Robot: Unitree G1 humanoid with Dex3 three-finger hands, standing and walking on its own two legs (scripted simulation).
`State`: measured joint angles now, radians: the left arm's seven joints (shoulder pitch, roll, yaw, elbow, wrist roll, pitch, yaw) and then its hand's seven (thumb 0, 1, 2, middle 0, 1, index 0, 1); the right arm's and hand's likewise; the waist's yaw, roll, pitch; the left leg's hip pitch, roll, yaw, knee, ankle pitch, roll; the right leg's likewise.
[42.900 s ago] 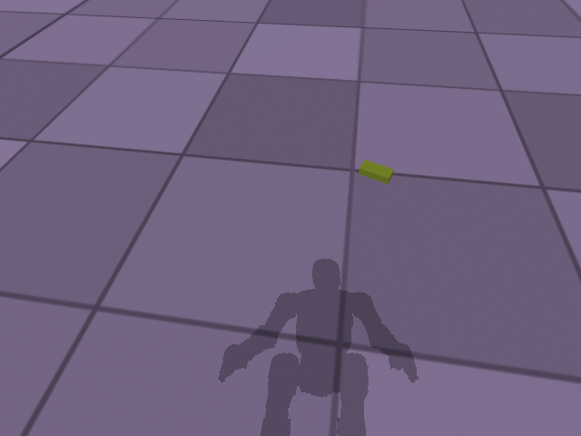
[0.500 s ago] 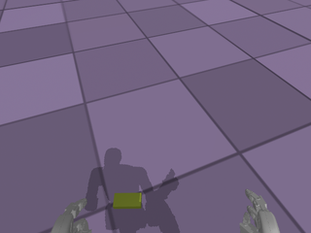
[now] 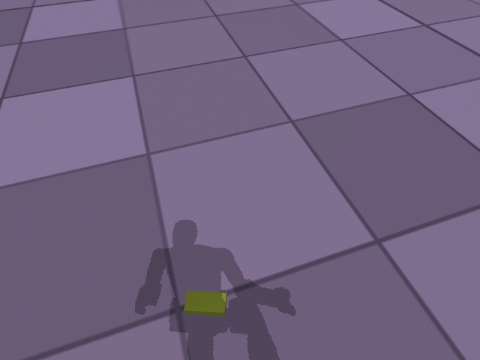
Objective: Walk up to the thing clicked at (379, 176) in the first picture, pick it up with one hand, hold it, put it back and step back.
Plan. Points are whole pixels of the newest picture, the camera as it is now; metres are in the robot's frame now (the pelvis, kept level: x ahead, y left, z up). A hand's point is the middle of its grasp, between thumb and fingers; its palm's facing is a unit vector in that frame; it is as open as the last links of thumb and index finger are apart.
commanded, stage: stand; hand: left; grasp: from above
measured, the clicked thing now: (206, 303) +0.46 +0.18 -0.74
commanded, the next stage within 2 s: none
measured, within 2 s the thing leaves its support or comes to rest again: neither
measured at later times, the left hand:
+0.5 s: hand out of the picture +0.04 +0.24 -0.14, palm faces +0.04 -0.94 -0.33, open 7.4 cm
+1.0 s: hand out of the picture +0.07 +0.24 -0.14, palm faces +0.02 -0.95 -0.32, open 7.4 cm
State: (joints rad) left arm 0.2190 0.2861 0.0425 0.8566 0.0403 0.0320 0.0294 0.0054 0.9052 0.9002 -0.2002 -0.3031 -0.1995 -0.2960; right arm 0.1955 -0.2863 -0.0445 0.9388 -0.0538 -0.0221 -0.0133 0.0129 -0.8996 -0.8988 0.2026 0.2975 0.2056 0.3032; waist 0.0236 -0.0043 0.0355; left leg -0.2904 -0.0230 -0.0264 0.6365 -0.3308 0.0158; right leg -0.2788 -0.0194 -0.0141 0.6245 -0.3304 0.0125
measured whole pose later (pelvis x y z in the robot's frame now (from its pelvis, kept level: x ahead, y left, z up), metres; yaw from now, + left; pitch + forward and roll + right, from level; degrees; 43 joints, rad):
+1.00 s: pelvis +0.01 +0.00 +0.02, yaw +0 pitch -3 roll +0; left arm 0.11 0.30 0.02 1.17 0.02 -0.01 0.02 0.00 0.90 0.90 -0.20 -0.30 -0.20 -0.30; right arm 0.12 -0.32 -0.01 1.14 -0.02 -0.01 -0.01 0.01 -0.90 -0.90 0.20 0.30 0.21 0.30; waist 0.01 0.01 0.06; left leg -0.09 -0.02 -0.03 0.33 -0.19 0.01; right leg -0.08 -0.02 -0.02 0.31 -0.18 0.02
